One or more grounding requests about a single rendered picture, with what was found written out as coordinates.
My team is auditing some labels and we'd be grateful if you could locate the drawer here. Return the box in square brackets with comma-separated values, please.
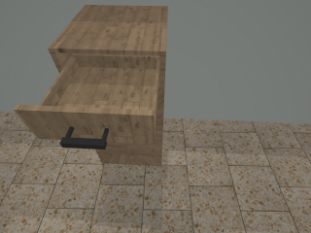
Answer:
[14, 53, 160, 145]

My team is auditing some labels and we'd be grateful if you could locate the cabinet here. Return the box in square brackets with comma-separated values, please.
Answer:
[48, 5, 168, 167]

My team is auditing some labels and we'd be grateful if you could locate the handle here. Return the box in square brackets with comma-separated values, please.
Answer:
[60, 126, 109, 150]

